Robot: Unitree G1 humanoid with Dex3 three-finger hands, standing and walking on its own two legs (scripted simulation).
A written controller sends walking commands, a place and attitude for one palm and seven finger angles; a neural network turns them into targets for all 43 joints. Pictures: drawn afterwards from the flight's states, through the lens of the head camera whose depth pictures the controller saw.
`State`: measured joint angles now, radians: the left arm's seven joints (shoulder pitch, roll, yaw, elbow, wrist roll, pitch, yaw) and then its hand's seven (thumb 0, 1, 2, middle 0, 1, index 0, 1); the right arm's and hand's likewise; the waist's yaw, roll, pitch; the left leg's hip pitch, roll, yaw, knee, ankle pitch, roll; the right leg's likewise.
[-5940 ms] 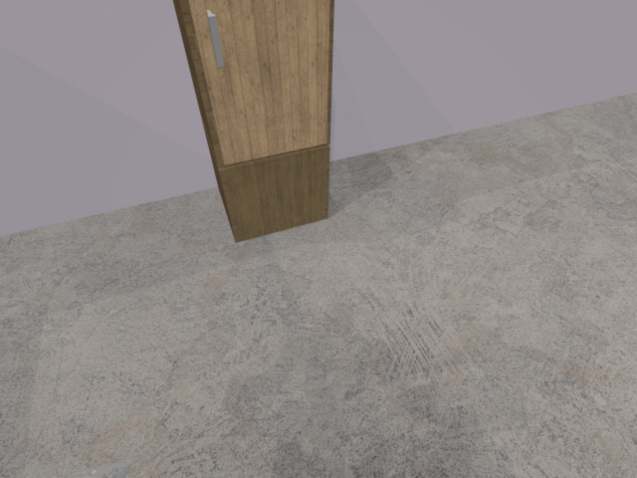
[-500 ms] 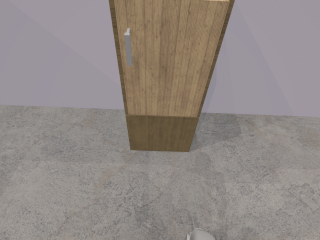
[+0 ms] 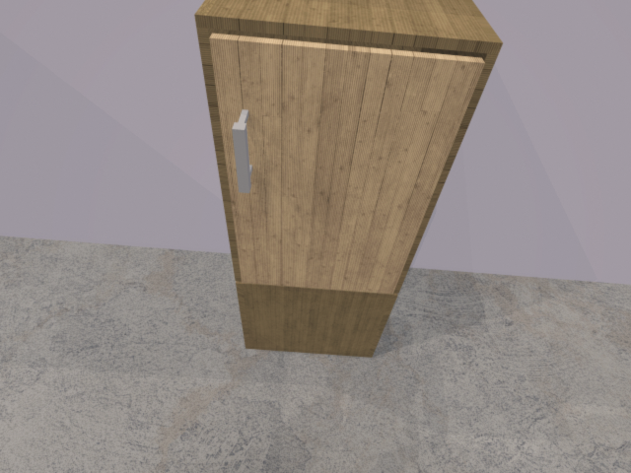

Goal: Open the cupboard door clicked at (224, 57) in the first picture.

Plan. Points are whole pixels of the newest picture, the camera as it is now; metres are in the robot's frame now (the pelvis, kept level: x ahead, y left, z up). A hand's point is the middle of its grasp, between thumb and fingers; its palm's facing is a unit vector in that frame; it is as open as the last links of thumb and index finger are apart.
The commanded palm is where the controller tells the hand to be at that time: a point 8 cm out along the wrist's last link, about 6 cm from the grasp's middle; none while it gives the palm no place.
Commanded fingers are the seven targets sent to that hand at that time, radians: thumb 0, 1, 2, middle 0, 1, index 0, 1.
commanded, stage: come to a stop and stand still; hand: left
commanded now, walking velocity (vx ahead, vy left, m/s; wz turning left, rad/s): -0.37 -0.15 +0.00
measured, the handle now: (244, 152) +0.57 +0.17 +0.09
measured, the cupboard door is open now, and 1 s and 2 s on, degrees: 0 0 0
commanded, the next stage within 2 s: look again from close up in 1.38 s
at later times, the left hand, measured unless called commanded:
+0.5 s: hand out of the picture +0.09 +0.15 -0.16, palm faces -0.01 -0.96 -0.29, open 7.4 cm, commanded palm none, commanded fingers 0.00 0.90 0.90 -0.20 -0.30 -0.20 -0.30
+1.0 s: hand out of the picture +0.02 +0.19 -0.17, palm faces +0.01 -0.97 -0.26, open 7.4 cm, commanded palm none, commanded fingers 0.00 0.90 0.90 -0.20 -0.30 -0.20 -0.30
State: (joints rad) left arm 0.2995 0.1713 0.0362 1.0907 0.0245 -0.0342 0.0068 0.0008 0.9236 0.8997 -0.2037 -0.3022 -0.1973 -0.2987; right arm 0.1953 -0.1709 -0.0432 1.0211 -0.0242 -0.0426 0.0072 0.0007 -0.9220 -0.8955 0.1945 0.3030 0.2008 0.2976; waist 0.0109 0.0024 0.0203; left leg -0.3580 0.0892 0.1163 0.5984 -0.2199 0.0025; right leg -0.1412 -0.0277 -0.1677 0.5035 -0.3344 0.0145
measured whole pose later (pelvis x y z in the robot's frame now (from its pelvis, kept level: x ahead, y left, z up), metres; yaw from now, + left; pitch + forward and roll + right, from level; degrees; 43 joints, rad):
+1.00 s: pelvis -0.01 -0.01 +0.00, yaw -1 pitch -2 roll +0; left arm 0.28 0.19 0.01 1.01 0.03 0.03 0.04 0.01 0.91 0.90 -0.20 -0.30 -0.20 -0.30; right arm 0.27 -0.20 -0.01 0.94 -0.02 0.02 0.00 0.00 -0.91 -0.90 0.19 0.30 0.20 0.30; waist 0.01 0.02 0.03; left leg -0.22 0.01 0.06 0.61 -0.36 0.02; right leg -0.30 -0.10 -0.04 0.59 -0.26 0.02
